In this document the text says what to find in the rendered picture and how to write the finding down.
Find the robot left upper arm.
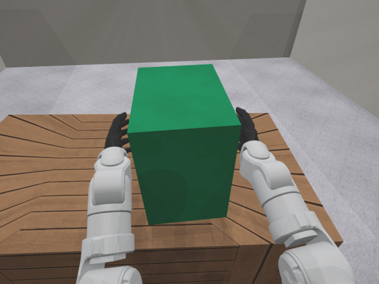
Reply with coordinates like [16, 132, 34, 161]
[79, 266, 142, 284]

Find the robot right upper arm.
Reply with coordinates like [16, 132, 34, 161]
[278, 241, 356, 284]

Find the robot right hand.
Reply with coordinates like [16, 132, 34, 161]
[236, 107, 259, 151]

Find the pedestal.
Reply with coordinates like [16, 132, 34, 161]
[0, 113, 343, 284]

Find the robot right forearm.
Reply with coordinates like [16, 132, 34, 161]
[239, 140, 357, 284]

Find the carton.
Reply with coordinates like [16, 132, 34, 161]
[127, 64, 242, 225]

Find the robot left forearm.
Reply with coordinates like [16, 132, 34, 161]
[76, 147, 134, 284]

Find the robot left hand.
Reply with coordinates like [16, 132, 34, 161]
[104, 112, 131, 153]

